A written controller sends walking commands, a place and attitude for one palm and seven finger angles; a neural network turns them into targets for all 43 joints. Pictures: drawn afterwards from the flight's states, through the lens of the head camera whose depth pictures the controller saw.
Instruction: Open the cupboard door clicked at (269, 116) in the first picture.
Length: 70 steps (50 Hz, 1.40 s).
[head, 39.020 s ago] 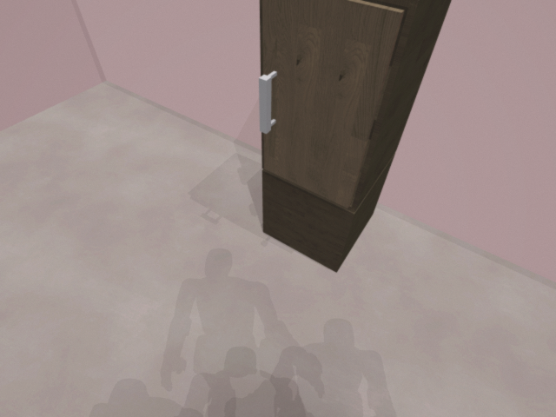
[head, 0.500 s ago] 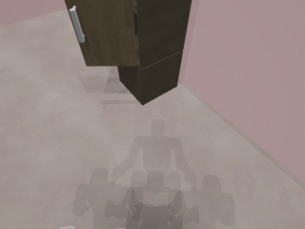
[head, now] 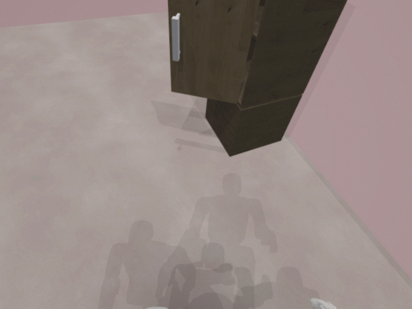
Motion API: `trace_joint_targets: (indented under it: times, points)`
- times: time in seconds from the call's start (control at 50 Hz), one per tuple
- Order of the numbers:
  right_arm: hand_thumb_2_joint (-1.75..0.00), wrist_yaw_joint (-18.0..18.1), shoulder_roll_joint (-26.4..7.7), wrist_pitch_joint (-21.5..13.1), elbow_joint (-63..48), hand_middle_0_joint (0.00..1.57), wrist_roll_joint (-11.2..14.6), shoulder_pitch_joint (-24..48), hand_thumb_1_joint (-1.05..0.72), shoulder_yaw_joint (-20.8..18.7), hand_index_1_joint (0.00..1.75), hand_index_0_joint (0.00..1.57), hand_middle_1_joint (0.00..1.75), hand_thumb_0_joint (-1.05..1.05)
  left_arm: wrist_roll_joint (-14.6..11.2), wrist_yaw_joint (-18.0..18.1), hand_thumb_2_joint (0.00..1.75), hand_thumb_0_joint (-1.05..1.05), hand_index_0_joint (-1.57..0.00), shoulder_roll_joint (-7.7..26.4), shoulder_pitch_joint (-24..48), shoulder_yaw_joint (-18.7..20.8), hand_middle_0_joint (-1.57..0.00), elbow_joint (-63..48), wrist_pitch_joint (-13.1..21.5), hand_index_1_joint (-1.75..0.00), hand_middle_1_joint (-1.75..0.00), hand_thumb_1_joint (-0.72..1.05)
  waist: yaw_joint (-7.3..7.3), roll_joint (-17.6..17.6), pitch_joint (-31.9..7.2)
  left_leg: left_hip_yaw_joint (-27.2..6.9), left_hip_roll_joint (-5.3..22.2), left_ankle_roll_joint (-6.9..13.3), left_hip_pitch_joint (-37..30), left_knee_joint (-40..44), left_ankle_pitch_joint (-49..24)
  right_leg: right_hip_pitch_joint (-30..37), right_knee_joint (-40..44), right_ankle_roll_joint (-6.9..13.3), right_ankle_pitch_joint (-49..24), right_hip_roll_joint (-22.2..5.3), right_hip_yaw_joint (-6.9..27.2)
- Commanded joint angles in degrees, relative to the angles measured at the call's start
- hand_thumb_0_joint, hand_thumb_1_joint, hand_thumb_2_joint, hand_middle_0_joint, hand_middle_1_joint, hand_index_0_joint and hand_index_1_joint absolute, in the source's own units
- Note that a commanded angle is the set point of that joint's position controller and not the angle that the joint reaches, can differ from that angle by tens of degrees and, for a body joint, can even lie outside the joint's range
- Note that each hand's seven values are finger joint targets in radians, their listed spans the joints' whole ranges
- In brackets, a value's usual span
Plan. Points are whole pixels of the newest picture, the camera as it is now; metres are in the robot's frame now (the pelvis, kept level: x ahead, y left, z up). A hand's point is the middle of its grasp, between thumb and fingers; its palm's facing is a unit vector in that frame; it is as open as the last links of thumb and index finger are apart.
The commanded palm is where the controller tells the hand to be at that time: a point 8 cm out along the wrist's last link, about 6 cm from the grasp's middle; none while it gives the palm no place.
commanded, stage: take the last steps up to it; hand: left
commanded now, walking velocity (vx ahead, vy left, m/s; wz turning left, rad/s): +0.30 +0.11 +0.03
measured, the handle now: (177, 37) +1.07 +0.24 -0.04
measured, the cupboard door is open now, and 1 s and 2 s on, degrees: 55 55 55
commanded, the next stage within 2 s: come to a stop and stand still in 1.20 s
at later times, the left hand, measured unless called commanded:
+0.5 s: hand (143, 216) +0.33 +0.19 -0.14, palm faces -0.11 -0.98 -0.18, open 7.4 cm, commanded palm none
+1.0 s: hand (108, 225) +0.31 +0.29 -0.18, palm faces +0.04 -0.98 -0.19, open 7.3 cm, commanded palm none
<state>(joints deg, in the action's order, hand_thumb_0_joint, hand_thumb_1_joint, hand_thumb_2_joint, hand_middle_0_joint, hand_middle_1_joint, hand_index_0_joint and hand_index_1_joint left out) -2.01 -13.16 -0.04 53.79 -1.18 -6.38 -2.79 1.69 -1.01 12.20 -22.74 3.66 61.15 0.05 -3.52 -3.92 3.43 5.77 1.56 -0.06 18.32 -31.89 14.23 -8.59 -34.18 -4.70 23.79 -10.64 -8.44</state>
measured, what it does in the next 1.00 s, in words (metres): walks ahead: right foot, then left foot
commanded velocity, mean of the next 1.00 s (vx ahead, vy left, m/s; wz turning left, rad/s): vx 0.29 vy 0.06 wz -0.03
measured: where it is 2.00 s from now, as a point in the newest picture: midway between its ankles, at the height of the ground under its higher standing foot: (189, 247)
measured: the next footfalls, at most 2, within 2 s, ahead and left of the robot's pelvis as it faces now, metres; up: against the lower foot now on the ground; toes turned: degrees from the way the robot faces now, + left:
right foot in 0.52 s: +0.27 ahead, -0.08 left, +0.00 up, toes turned -7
left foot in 0.90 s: +0.43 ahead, +0.18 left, +0.00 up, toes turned +5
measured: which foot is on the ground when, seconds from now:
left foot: down 0.00-0.52, up 0.54-0.88, down 0.90-1.00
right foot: up 0.00-0.50, down 0.52-0.92, up 0.94-1.00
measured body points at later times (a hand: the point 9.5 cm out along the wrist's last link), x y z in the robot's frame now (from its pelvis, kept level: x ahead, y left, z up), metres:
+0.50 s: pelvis +0.16 +0.03 +0.00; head +0.19 +0.03 +0.45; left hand +0.34 +0.24 -0.13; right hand +0.03 -0.18 -0.14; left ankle +0.04 +0.11 -0.73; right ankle +0.24 -0.07 -0.72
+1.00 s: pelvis +0.35 +0.09 +0.00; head +0.37 +0.11 +0.45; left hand +0.31 +0.34 -0.16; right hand +0.46 -0.15 -0.12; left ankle +0.39 +0.18 -0.73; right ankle +0.26 -0.05 -0.66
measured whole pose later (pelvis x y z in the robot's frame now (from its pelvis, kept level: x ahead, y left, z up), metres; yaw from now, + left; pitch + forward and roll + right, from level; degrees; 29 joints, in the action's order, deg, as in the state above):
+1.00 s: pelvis +0.35 +0.09 +0.00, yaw -3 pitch +0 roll +0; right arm 0.1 -10.2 -4.5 54.8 -2.0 -8.0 -2.2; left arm 1.3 -0.7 12.9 -20.2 3.6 63.5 0.2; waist -2.6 -2.5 2.2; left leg 7.8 2.0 2.8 19.0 -33.1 14.3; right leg -19.2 -59.1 0.5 26.5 -4.1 -2.2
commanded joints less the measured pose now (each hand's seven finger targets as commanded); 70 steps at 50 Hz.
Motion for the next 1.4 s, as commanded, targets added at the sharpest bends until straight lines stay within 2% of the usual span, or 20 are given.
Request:
trace_joint_targets:
  times: [0.0,0.08,0.4,0.46,0.48,0.5,0.52,0.54,0.64,0.76,0.84,0.86,0.9,0.92,1.04,1.22,1.28,1.3,1.34,1.38]
  points:
    - [-0.9,2.6,-13.1,-0.8,2.1,0.2,-0.7,-20.0,-0.9,-3.1,0.3,0.2,0.3,0.0,-0.4,0.3,0.9,0.0,-0.2,4.3,14.3,0.6,-0.2,-10.2,1.8,-0.3,-0.3,0.9,10.95,16.0,-3.0,-29.1,21.4,14.0,-21.9,19.8,11.4,-34.9,-35.4,3.8,10.0,3.4,5.1]
    - [-0.9,3.1,-6.2,-2.5,0.1,0.2,-0.5,-9.8,-0.9,-0.6,0.3,0.2,0.3,0.0,0.1,-0.3,0.9,0.0,-0.2,3.0,8.7,0.2,-0.2,-5.9,0.7,-0.3,-0.3,0.9,3.83,10.8,1.1,-17.6,14.0,10.0,-7.2,22.7,6.6,-27.1,-34.2,3.9,-4.0,1.5,6.5]
    - [-0.9,3.8,-3.0,-4.1,9.6,0.2,-0.8,-24.1,-0.9,1.0,0.3,0.2,0.3,0.0,-0.4,-0.4,0.9,0.0,-0.2,1.6,25.2,-1.2,-0.2,-11.9,1.1,-0.3,-0.3,0.9,6.51,8.9,2.8,-8.1,12.5,9.2,-20.0,16.7,-32.0,-21.7,-6.1,5.9,-9.4,7.2,2.7]
    - [-0.9,3.9,-3.7,-4.0,10.3,0.2,-0.1,-22.9,-0.9,1.0,0.3,0.2,0.3,0.0,-0.4,-0.1,0.9,0.0,-0.2,3.7,12.8,-0.2,-0.2,-8.3,2.0,-0.3,-0.3,0.9,0.28,4.6,-3.1,-4.9,8.9,5.8,-13.0,0.6,-40.6,1.7,3.9,8.1,-14.7,10.3,1.9]
    - [-0.9,3.6,-3.3,-4.3,9.3,0.2,0.7,-21.3,-0.9,0.7,0.3,0.2,0.3,0.0,-0.2,0.4,0.9,0.0,-0.2,7.1,3.2,1.1,-0.2,-5.7,2.6,-0.3,-0.3,0.9,-3.4,1.3,-8.7,-2.4,6.0,3.5,-1.8,-10.7,-31.3,18.2,4.2,11.0,-19.5,3.2,10.5]
    - [-0.9,3.6,-1.6,-4.5,7.6,0.2,1.3,-22.2,-0.9,0.7,0.3,0.2,0.3,0.0,-0.2,0.9,0.9,0.0,-0.2,11.9,-4.4,2.5,-0.2,-3.7,2.8,-0.3,-0.3,0.9,-4.86,-9.5,-14.4,1.4,-2.8,0.5,12.8,-28.5,7.2,30.8,10.0,18.6,-26.6,-13.3,32.2]
    - [-0.9,3.3,-3.6,-4.0,6.7,0.2,1.1,-19.2,-0.9,0.3,0.3,0.2,0.3,0.0,-1.4,1.2,0.9,0.0,-0.2,12.9,-4.3,2.5,-0.2,-3.5,2.7,-0.3,-0.3,0.9,-4.28,-4.3,-12.6,-4.1,-1.1,0.8,15.9,-39.3,19.9,24.7,15.9,22.3,-25.5,-18.0,37.3]
    - [-0.9,3.0,-2.4,-3.8,5.5,0.2,0.8,-14.9,-0.9,-0.1,0.3,0.2,0.3,0.0,-1.7,1.5,0.9,0.0,-0.2,11.0,0.3,2.2,-0.2,-4.5,2.4,-0.3,-0.3,0.9,-2.7,2.0,-3.9,-6.6,1.9,0.8,19.7,-39.7,16.0,17.1,18.3,21.4,-21.8,-15.8,32.6]
    - [-0.9,1.8,2.5,-1.0,6.6,0.2,-0.1,-16.2,-0.9,0.1,0.3,0.2,0.3,0.0,-1.0,1.5,0.9,0.0,-0.2,3.9,8.9,0.3,-0.2,-5.8,3.8,-0.3,-0.3,0.9,4.6,-5.2,-1.1,-4.2,5.3,-1.7,7.6,-25.2,3.7,-5.1,23.9,14.0,-17.4,-5.6,13.2]
    - [-0.9,0.3,3.0,-2.0,2.4,0.2,-0.3,-7.1,-0.9,-0.7,0.3,0.2,0.3,0.0,-0.4,0.7,0.9,0.0,-0.2,6.4,5.6,1.6,-0.2,-3.3,4.2,-0.3,-0.3,0.9,2.34,-3.0,0.1,-0.7,2.8,-2.2,4.3,-7.0,-1.3,-5.0,23.5,13.3,-7.5,-4.8,13.5]
    - [-0.9,0.5,-0.4,-3.0,2.2,0.2,-0.4,-8.0,-0.9,-1.2,0.3,0.2,0.3,0.0,-0.5,0.6,0.9,0.0,-0.2,7.0,5.5,1.4,-0.2,-2.7,3.4,-0.3,-0.3,0.9,4.52,-1.8,0.6,1.0,0.3,-1.5,-7.8,3.5,-2.6,-9.3,16.6,10.5,-6.0,-2.7,11.1]
    - [-0.9,1.0,-2.8,-3.4,3.3,0.2,-0.5,-11.9,-0.9,-1.8,0.3,0.2,0.3,0.0,-0.5,0.4,0.9,0.0,-0.2,6.0,5.3,1.2,-0.2,-2.9,3.4,-0.3,-0.3,0.9,6.53,5.0,-1.5,-1.2,1.4,-0.2,-16.7,5.3,0.4,-14.7,7.5,9.2,-8.4,-0.2,9.5]
    - [-0.9,2.4,-11.6,-3.4,5.3,0.2,-1.3,-25.3,-0.9,-3.4,0.3,0.2,0.3,0.0,-0.9,0.2,0.9,0.0,-0.2,2.6,7.7,-0.1,-0.2,-6.4,3.5,-0.3,-0.3,0.9,11.33,21.3,-8.4,-29.8,23.0,11.0,-27.4,17.0,3.9,-28.7,-25.7,5.1,9.7,10.3,1.7]
    - [-0.9,2.8,-11.6,-3.0,5.0,0.2,-1.1,-24.0,-0.9,-3.2,0.3,0.2,0.3,0.0,-0.7,0.3,0.9,0.0,-0.2,2.9,10.6,0.0,-0.2,-7.3,3.7,-0.3,-0.3,0.9,10.82,13.9,-5.4,-30.3,24.7,13.5,-24.7,17.4,0.3,-32.0,-33.9,5.8,8.6,7.3,6.1]
    - [-0.9,3.6,-4.2,-4.8,3.3,0.2,-0.3,-12.9,-0.9,-0.1,0.3,0.2,0.3,0.0,-0.4,-0.2,0.9,0.0,-0.2,1.5,6.4,-0.1,-0.2,-3.9,1.6,-0.3,-0.3,0.9,3.36,10.6,-3.2,-9.5,14.5,8.7,-12.3,19.4,-18.0,-25.3,-30.7,4.2,-6.8,3.9,7.3]
    - [-0.9,3.7,-4.1,-3.8,6.4,0.2,-0.7,-16.1,-0.9,0.0,0.3,0.2,0.3,0.0,-0.4,0.0,0.9,0.0,-0.2,0.5,14.6,-1.1,-0.2,-6.8,1.1,-0.3,-0.3,0.9,4.69,10.9,-1.1,-5.6,13.6,8.9,-12.3,16.0,-25.1,-15.1,-6.2,4.9,-8.7,6.5,3.0]
    - [-0.9,3.8,-3.3,-3.1,7.1,0.2,-0.4,-16.0,-0.9,0.4,0.3,0.2,0.3,0.0,-0.3,0.1,0.9,0.0,-0.2,1.8,11.3,-0.6,-0.2,-5.6,1.5,-0.3,-0.3,0.9,2.46,7.9,-1.0,-4.3,10.9,6.0,-7.9,9.6,-19.7,-3.4,3.6,5.6,-14.1,8.6,1.9]
    - [-0.9,3.8,-2.1,-3.1,7.2,0.2,0.1,-15.5,-0.9,0.6,0.3,0.2,0.3,0.0,-0.3,0.4,0.9,0.0,-0.2,3.6,7.2,-0.1,-0.2,-4.2,1.9,-0.3,-0.3,0.9,0.47,4.7,-2.6,-2.4,8.0,3.7,-3.2,3.1,-16.4,5.5,6.6,6.2,-21.2,6.4,5.6]
    - [-0.9,3.9,-0.4,-2.2,6.1,0.2,1.1,-17.2,-0.9,0.9,0.3,0.2,0.3,0.0,-1.0,1.6,0.9,0.0,-0.2,10.4,-0.7,0.6,-0.2,-1.6,2.6,-0.3,-0.3,0.9,-0.42,-8.2,-9.4,1.4,-0.8,-1.8,6.3,-15.5,20.3,15.5,13.2,17.2,-48.2,-14.5,25.4]
    - [-0.9,4.4,1.5,-0.5,6.5,0.2,1.4,-16.2,-0.9,1.1,0.3,0.2,0.3,0.0,-0.8,2.9,0.9,0.0,-0.2,7.9,7.3,-0.2,-0.2,-3.7,2.0,-0.3,-0.3,0.9,2.17,-4.1,-4.4,-4.9,1.8,-1.8,2.6,-18.2,21.3,4.2,13.4,19.4,-56.4,-12.5,20.5]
